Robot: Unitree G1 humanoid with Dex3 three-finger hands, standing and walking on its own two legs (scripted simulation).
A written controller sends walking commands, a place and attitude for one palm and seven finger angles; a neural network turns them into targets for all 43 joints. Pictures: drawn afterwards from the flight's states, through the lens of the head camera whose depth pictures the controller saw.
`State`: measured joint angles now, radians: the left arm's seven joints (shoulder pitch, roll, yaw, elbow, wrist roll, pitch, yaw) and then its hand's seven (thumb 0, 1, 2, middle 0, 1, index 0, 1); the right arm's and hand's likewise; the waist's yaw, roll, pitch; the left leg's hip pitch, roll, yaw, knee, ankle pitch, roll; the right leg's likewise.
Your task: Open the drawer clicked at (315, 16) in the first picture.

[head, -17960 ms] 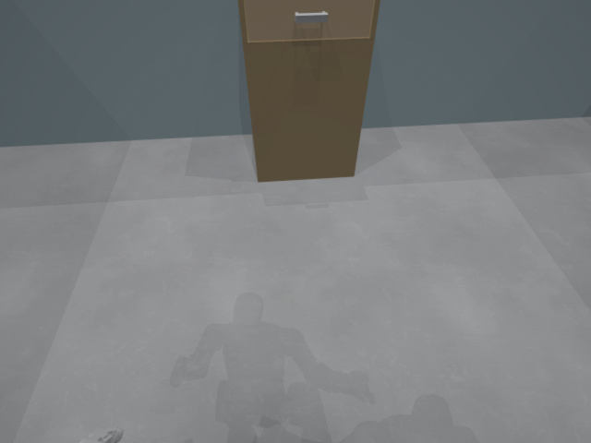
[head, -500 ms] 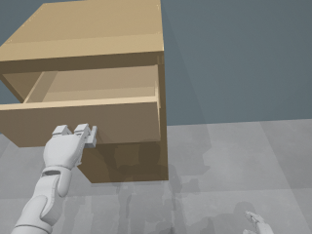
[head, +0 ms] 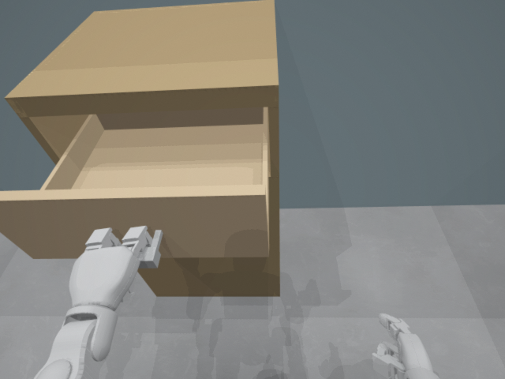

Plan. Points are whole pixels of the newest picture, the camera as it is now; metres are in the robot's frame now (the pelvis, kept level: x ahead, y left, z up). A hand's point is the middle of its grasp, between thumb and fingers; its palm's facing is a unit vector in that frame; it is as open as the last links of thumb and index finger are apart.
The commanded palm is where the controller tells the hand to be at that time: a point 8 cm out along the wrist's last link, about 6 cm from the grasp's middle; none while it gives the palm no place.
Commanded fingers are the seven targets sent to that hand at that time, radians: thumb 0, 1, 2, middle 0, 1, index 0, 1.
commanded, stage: pull the drawer open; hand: left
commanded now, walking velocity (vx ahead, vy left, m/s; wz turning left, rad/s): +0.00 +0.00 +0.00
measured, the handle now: (125, 246) +0.30 +0.24 +0.05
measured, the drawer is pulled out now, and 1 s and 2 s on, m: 0.21 0.30 0.30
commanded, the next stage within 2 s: open the thumb to release the handle in 0.90 s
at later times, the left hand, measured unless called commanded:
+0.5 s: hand (111, 327) +0.18 +0.23 +0.03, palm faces +0.01 -0.11 -0.99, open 6.0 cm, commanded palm +0.14 +0.23 +0.09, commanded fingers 0.00 0.90 0.90 -0.40 -1.35 -0.40 -1.35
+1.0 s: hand (104, 347) +0.16 +0.22 +0.04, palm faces -0.02 -0.12 -0.99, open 6.1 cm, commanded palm +0.14 +0.23 +0.09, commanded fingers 0.00 0.83 0.87 -0.40 -1.34 -0.40 -1.34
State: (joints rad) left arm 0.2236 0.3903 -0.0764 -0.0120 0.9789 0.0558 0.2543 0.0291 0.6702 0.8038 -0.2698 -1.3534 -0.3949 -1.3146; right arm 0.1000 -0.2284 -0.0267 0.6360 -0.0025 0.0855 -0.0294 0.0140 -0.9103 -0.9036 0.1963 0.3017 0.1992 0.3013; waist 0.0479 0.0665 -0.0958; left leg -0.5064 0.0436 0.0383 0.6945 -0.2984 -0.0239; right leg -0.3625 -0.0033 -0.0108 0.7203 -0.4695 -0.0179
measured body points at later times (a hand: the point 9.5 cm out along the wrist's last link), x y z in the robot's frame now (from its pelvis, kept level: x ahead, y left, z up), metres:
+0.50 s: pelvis -0.01 -0.01 -0.01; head +0.01 -0.04 +0.44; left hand +0.18 +0.23 +0.09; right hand +0.20 -0.23 -0.11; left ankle +0.03 +0.14 -0.71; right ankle -0.06 -0.11 -0.71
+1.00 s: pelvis -0.01 -0.01 -0.01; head +0.01 -0.04 +0.44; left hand +0.15 +0.23 +0.09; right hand +0.20 -0.23 -0.10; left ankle +0.03 +0.14 -0.71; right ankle -0.06 -0.11 -0.71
